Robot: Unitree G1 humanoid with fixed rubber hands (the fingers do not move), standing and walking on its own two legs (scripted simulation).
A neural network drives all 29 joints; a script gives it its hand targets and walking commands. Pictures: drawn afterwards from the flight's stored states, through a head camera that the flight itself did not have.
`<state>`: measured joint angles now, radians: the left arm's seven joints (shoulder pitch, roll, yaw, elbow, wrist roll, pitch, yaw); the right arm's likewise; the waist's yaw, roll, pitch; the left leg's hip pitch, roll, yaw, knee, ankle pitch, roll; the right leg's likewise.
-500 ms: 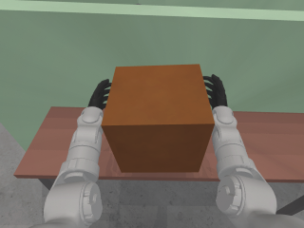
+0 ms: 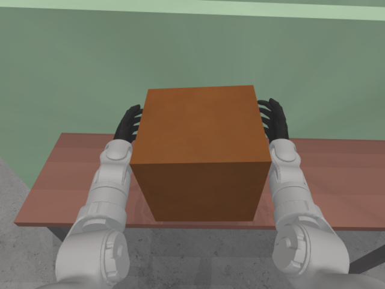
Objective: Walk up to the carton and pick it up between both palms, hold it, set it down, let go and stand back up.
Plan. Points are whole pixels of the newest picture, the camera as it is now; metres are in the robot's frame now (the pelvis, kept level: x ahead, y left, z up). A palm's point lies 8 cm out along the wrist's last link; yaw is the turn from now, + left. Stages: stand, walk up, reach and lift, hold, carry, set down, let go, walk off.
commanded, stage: set down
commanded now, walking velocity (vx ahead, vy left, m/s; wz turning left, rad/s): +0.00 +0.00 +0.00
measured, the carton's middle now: (201, 156) +0.40 -0.03 +0.05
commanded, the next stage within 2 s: none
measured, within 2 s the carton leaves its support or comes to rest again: rests again in 1.76 s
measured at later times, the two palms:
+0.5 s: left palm (126, 142) +0.41 +0.13 +0.09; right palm (276, 141) +0.39 -0.20 +0.11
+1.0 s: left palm (129, 150) +0.42 +0.13 +0.06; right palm (272, 147) +0.39 -0.19 +0.08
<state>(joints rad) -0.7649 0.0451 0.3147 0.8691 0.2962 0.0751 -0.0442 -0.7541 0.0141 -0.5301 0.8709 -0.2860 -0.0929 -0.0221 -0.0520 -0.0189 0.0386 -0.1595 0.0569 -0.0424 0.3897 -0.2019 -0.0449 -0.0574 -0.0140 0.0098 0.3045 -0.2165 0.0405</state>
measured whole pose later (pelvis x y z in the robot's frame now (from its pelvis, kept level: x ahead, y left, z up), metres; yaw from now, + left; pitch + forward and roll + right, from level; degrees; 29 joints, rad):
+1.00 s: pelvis +0.01 +0.00 +0.00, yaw +0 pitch +2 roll -1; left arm -0.74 0.03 0.34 0.94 0.32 -0.05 -0.03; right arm -0.71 0.03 -0.57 0.90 -0.33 -0.21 -0.01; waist -0.05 -0.02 0.05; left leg -0.22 0.06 -0.04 0.39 -0.20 -0.05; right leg -0.11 -0.01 0.01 0.30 -0.22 0.04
